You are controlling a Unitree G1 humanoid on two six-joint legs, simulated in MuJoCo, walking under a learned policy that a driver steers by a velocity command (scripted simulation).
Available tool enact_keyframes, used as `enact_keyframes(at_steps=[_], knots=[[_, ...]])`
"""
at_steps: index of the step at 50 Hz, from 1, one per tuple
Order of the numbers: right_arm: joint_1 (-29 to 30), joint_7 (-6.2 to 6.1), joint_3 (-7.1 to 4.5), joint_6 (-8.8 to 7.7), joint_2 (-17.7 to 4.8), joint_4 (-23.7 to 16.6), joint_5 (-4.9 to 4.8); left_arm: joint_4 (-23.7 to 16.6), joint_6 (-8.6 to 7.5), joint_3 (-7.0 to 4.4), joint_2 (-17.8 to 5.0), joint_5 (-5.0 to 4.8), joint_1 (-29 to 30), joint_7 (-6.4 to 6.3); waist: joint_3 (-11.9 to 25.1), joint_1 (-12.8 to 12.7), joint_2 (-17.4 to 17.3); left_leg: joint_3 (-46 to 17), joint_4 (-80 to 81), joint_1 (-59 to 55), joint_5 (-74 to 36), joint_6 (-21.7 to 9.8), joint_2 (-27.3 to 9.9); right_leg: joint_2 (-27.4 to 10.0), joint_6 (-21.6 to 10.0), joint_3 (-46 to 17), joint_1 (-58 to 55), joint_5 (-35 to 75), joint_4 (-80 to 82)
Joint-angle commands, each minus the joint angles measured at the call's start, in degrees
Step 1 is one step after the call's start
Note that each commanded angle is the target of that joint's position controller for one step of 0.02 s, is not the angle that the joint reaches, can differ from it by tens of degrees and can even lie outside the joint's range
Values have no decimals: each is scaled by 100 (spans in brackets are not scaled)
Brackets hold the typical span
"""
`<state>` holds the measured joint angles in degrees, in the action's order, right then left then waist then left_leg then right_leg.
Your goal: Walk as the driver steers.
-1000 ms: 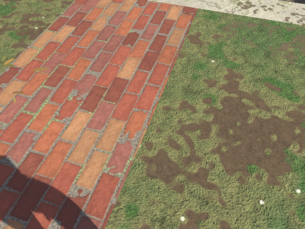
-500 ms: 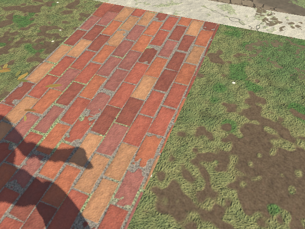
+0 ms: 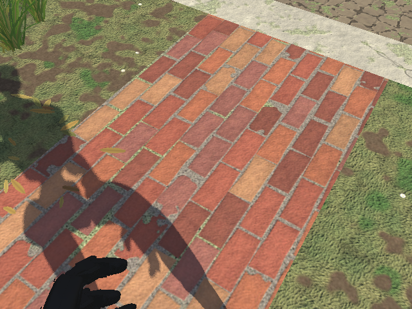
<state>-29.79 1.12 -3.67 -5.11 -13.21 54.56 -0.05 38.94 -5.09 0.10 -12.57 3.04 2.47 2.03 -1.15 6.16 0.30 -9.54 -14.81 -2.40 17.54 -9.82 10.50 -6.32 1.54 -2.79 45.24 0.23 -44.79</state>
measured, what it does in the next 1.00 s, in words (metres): walks ahead: right foot, then left foot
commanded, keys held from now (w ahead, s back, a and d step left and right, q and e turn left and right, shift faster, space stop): w+q+shift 0.32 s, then w+shift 0.12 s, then w+e+shift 0.56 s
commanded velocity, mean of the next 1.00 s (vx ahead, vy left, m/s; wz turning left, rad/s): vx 1.00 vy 0.00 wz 0.17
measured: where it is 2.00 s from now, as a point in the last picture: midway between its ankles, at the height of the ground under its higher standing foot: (136, 66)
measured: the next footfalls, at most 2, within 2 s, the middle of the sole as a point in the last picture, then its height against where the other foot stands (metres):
right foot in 0.14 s outside the picture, level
left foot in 0.58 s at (123, 260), level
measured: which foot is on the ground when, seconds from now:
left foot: down 0.00-0.14, up 0.16-0.56, down 0.58-1.00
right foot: up 0.00-0.12, down 0.14-0.58, up 0.60-1.00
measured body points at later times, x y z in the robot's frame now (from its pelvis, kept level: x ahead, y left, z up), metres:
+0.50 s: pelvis +0.45 +0.03 -0.01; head +0.47 +0.05 +0.44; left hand +0.25 +0.24 -0.14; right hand +0.79 -0.04 -0.05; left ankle +0.58 +0.21 -0.69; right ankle +0.32 -0.14 -0.74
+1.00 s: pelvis +0.88 +0.21 -0.03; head +0.90 +0.21 +0.42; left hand +1.03 +0.49 -0.12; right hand +0.87 -0.06 -0.16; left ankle +0.63 +0.22 -0.72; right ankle +1.08 +0.20 -0.70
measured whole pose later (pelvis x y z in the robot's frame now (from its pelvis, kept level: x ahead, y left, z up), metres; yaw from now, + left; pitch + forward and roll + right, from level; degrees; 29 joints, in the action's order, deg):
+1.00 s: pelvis +0.88 +0.21 -0.03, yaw +9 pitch +0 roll +2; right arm -27.1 -1.7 -1.5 -6.1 -14.0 54.0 1.1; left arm 42.5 -1.3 -1.5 -16.2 0.7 -3.2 4.6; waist -3.1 1.5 1.6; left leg 18.4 -15.6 -16.2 25.8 1.0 2.7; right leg -0.1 -9.9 11.0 39.6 2.3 -42.4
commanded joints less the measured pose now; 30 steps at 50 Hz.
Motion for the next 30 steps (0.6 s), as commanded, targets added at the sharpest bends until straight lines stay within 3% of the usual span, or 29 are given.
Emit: enact_keyframes(at_steps=[1, 3, 4, 5, 6, 7, 8, 9, 10, 11, 13, 15, 17, 20, 22, 24, 26, 27, 28, 29, 30], knots=[[-49, -45, -204, -90, -969, -408, -43, -607, -32, -41, -430, -91, 697, 6, -378, -59, -308, -1182, 405, 1078, -3977, -291, -1232, 592, -82, 477, -1299, 671, 804], [145, -110, -220, -69, -1079, -478, -66, -680, -35, -59, -543, -112, 519, -56, -137, -243, -379, -1152, -113, 678, -4911, -100, -1217, 786, -208, 406, -2031, 475, 1500], [231, -128, -247, -81, -1222, -515, -58, -601, -39, -138, -742, -133, 111, -124, 234, -440, -450, -1202, -683, 567, -5672, 36, -1227, 936, -258, 353, -2796, 235, 1595], [412, -114, -293, -99, -1447, -570, -10, -436, -62, -270, -1057, -191, -668, -215, 746, -872, -527, -1265, -1668, 585, -5951, 137, -1237, 918, -312, 213, -3739, -122, 1552], [812, -71, -334, -125, -1595, -677, 32, -149, -64, -399, -1332, -220, -1855, -335, 1258, -1556, -509, -1213, -2929, 1081, -5521, 172, -1051, 669, -358, 135, -4991, -498, 1573], [959, -36, -198, -178, -1016, -862, 66, 27, -58, -541, -1719, -52, -3025, -479, 1976, -1914, 26, -893, -4697, 1979, -3499, 147, -787, -362, -491, -765, -6375, -2241, 1356], [342, -53, 4, -145, -243, -1175, -290, -34, -71, -582, -1925, 146, -2765, -440, 2762, -1173, 2037, -192, -6426, 3731, 968, 332, -114, -2170, -1083, -3971, -7583, -3059, 2239], [351, -153, 11, -34, -754, -1113, -192, -88, -30, -633, -1601, 106, -2230, -321, 2393, -1056, 1595, 87, -6813, 4344, 525, 209, -683, -2007, -1220, -4500, -6946, -4027, 2653], [870, -122, -32, 50, -929, -1046, -38, -135, -23, -495, -966, 46, -1833, -286, 1504, -1082, 725, 218, -6595, 4428, -12, 232, -988, -1662, -1134, -3507, -6051, -4016, 2787], [1140, -53, -32, 112, -865, -1091, 46, 15, -30, -441, -722, 42, -1786, -263, 842, -1020, 109, 324, -6391, 4377, -164, 257, -1146, -1487, -1069, -2754, -5243, -3115, 2929], [1449, 124, 15, 265, -577, -1305, 213, 368, -107, -386, -610, 29, -2030, -258, 272, -815, 112, 386, -6229, 4371, -151, 288, -1449, -1188, -910, -1636, -4383, -2144, 3147], [1778, 217, 95, 399, -347, -1599, 216, 657, -215, -359, -483, -127, -2228, -161, 11, -667, 324, 456, -6135, 4643, -207, 296, -1701, -1135, -761, -889, -4109, -1459, 3355], [2188, 304, 159, 433, -312, -1900, 250, 778, -290, -343, -490, -192, -2260, -107, -140, -579, 386, 533, -5934, 4788, -693, 315, -1751, -1000, -665, -139, -3830, -629, 3568], [2568, 367, 233, 383, -387, -2159, 202, 825, -389, -354, -724, -128, -2102, -81, -497, -360, 395, 597, -4655, 4497, -1605, 314, -1640, -712, -643, 816, -3326, 283, 3910], [3059, 426, 288, 326, -417, -2220, 243, 955, -404, -351, -839, -161, -2339, -70, -794, -506, 81, 1193, -3406, 3839, -2059, 206, -1388, -540, -606, 1321, -3177, 753, 4367], [3443, 443, 325, 251, -430, -2277, 245, 1156, -342, -360, -1111, -182, -2814, -104, -887, -651, 53, 1508, -2709, 3323, -1997, 55, -1093, -664, -751, 1356, -3603, 1887, 4534], [3229, 351, 273, 206, -641, -2168, 313, 1317, -218, -386, -1503, -210, -3077, -184, -475, -417, 391, 1826, -2357, 2769, -1314, -50, -697, -782, -847, 1308, -4557, 4800, 3614], [2587, 273, 204, 178, -802, -1992, 354, 1363, -142, -407, -1712, -197, -3046, -230, -10, -22, 608, 1706, -2237, 2016, -916, -118, -583, -861, -845, 1227, -4735, 5652, 2572], [1404, 174, 91, 160, -1011, -1611, 355, 1345, -71, -416, -1822, -208, -2896, -266, 636, 550, 709, 1439, -1913, 714, -830, -187, -583, -846, -823, 1106, -4492, 5615, 1183], [406, 53, -59, 145, -1380, -1286, 442, 1254, -54, -386, -1682, -234, -2773, -259, 1178, 987, 652, 924, -1814, -861, -597, -193, -1072, -546, -797, 1027, -3391, 4086, -541], [375, -59, -174, 102, -1965, -1223, 549, 985, -53, -188, -592, -242, -3266, -125, 1871, 207, -964, -1262, -1710, -2384, 443, -130, -2964, 314, -756, 776, -1503, -2488, -2787]])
